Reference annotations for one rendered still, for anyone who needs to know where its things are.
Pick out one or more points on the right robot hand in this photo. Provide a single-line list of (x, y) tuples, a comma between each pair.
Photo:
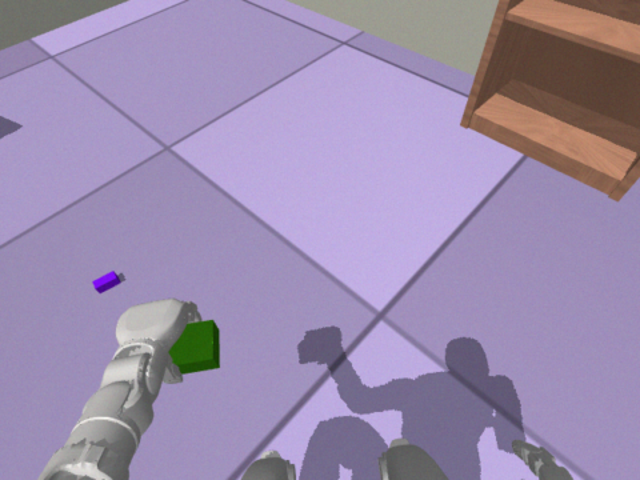
[(540, 461)]

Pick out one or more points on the left robot hand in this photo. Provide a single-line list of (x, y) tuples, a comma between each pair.
[(161, 321)]

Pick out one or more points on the bookshelf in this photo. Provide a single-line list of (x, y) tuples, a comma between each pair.
[(559, 81)]

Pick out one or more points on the left robot arm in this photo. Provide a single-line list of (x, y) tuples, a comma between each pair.
[(107, 435)]

